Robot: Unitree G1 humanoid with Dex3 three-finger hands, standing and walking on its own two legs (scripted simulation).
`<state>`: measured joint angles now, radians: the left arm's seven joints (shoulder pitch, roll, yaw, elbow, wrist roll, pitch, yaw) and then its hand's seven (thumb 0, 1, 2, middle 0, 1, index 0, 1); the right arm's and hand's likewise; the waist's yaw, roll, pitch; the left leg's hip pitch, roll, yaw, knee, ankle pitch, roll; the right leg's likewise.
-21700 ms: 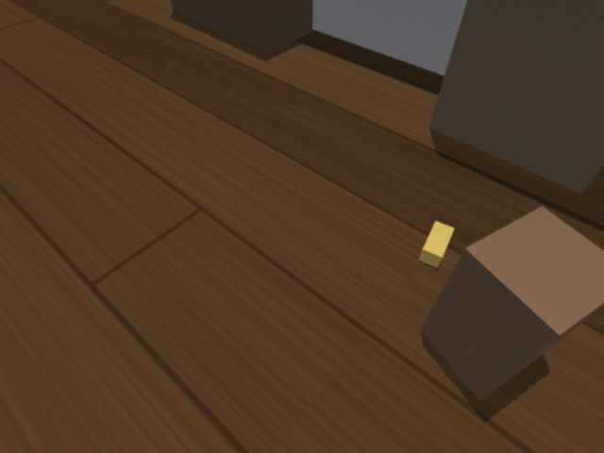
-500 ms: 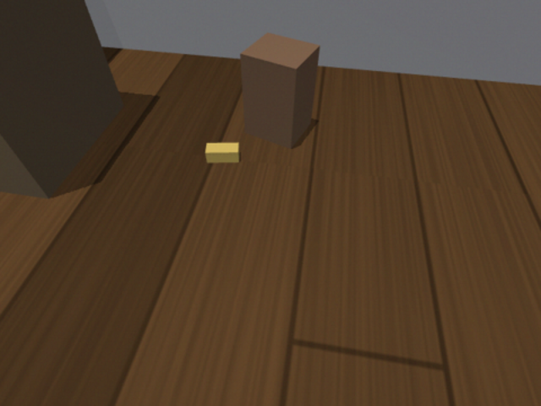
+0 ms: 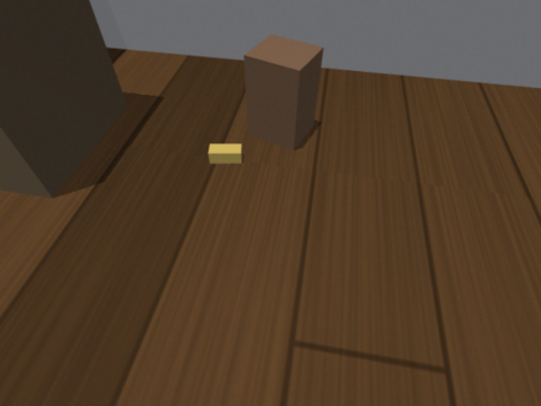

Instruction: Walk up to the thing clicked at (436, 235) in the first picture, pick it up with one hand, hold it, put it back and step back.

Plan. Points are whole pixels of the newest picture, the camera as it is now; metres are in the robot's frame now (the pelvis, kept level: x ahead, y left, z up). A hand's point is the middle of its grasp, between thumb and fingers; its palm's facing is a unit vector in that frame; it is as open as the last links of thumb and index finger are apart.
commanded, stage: stand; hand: left
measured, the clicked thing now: (225, 153) +1.47 +0.22 -0.75
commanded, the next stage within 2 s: walk up in 0.84 s
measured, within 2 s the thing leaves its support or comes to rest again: neither
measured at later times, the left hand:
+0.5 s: hand out of the picture +0.06 +0.25 -0.16, palm faces -0.02 -0.94 -0.34, open 7.4 cm
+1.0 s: hand out of the picture +0.09 +0.26 -0.15, palm faces -0.06 -0.93 -0.37, open 7.4 cm
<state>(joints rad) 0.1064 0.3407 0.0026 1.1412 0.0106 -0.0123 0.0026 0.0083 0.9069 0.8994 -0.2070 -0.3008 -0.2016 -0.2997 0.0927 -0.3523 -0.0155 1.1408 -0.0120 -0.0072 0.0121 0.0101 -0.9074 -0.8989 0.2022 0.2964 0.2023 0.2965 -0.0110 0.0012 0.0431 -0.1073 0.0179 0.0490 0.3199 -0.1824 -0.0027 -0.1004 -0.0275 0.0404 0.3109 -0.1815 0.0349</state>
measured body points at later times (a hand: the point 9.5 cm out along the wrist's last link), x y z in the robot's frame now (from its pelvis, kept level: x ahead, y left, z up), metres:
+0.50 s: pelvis +0.00 +0.00 +0.00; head +0.01 +0.00 +0.45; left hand +0.06 +0.30 -0.13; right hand +0.07 -0.30 -0.13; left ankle +0.00 +0.12 -0.75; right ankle -0.01 -0.14 -0.75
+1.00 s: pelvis +0.02 -0.02 +0.00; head +0.02 -0.02 +0.45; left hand +0.10 +0.31 -0.12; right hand +0.07 -0.33 -0.13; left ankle +0.00 +0.12 -0.75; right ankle +0.02 -0.14 -0.72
